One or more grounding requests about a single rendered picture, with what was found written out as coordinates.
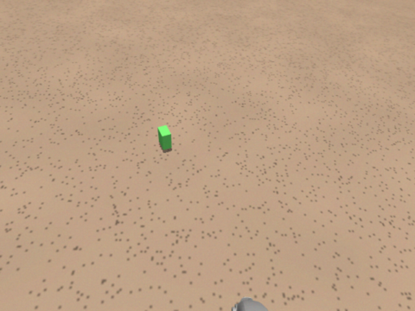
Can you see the carton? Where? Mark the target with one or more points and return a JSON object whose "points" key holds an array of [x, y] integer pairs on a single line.
{"points": [[164, 137]]}

